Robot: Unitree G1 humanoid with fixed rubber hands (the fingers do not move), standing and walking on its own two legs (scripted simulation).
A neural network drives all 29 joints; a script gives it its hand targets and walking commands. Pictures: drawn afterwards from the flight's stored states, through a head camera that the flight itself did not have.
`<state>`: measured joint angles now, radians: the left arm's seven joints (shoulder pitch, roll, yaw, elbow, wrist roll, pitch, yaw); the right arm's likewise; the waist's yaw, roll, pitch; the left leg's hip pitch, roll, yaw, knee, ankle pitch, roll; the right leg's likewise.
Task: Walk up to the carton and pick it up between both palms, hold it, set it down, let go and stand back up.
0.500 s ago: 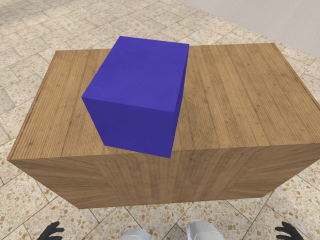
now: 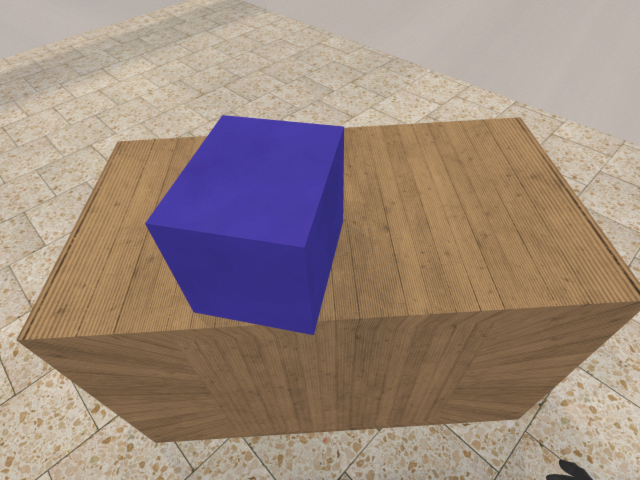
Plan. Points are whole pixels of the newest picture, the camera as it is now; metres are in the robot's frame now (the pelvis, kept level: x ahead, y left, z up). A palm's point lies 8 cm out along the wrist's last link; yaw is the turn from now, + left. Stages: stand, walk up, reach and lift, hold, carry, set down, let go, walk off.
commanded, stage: walk up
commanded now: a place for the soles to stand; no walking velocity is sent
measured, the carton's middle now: (266, 222) +0.50 +0.13 +0.00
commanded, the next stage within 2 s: none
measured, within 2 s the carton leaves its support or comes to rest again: neither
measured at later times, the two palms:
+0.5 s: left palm out of the picture +0.14 +0.28 -0.11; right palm out of the picture +0.11 -0.32 -0.11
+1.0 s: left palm (135, 465) +0.15 +0.28 -0.11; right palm out of the picture +0.14 -0.31 -0.11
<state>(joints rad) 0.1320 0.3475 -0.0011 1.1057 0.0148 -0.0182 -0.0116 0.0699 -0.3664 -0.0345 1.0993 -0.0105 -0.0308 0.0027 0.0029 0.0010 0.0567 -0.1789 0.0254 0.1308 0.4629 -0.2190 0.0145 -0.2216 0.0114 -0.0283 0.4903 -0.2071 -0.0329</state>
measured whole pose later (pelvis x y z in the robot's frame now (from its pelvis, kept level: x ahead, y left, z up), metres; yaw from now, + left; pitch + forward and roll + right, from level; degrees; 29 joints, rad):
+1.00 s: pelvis +0.05 -0.01 +0.01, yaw -3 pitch -1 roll +0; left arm 0.08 0.36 0.01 1.10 0.01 -0.02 0.00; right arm 0.04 -0.35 -0.02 1.09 -0.01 -0.02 -0.01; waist 0.00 -0.01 0.05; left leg -0.10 0.06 0.17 0.37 -0.25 -0.02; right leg -0.16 0.06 0.01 0.40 -0.22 -0.05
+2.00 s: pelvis +0.08 +0.17 -0.02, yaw +0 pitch -2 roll -1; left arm 0.12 0.39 0.03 1.00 0.00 -0.02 0.01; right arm 0.13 -0.35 -0.03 1.01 -0.01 -0.02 0.00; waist 0.00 -0.01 0.10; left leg -0.31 0.01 -0.03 0.69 -0.33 0.00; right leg -0.23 -0.01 0.03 0.64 -0.36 0.03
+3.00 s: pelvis +0.07 +0.14 +0.01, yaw +3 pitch -2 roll +0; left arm 0.10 0.36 0.03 1.09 0.02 0.00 -0.01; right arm 0.10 -0.37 -0.02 1.09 -0.01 -0.01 0.00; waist -0.01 0.00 0.05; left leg -0.22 0.02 -0.09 0.41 -0.16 -0.04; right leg -0.13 -0.01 -0.03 0.40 -0.23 0.00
